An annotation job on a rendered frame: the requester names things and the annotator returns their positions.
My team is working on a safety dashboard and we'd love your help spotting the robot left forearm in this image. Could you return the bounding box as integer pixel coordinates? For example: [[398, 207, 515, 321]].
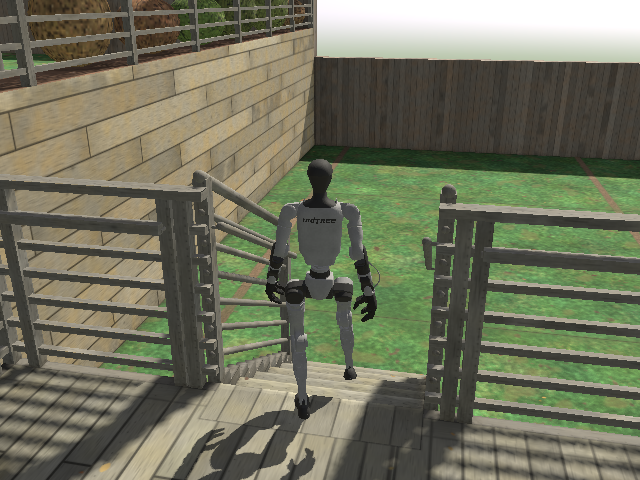
[[266, 242, 284, 284]]

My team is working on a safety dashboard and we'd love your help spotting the right robot hand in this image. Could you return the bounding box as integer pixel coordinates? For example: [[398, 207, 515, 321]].
[[353, 293, 377, 322]]

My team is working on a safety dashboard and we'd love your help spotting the right robot upper arm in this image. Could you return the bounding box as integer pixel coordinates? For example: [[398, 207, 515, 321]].
[[341, 202, 364, 261]]

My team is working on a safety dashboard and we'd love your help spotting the robot left shin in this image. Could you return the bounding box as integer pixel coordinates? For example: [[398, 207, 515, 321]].
[[290, 335, 307, 405]]

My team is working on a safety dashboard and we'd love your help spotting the left robot hand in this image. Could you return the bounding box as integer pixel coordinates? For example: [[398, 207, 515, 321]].
[[265, 281, 286, 304]]

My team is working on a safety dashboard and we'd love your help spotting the left robot upper arm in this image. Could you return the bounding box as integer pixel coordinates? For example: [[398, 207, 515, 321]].
[[273, 202, 299, 258]]

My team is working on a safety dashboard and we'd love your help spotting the robot right forearm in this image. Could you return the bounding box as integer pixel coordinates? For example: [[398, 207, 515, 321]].
[[354, 245, 375, 296]]

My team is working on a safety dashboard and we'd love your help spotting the robot right foot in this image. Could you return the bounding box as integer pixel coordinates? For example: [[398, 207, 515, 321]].
[[343, 366, 357, 380]]

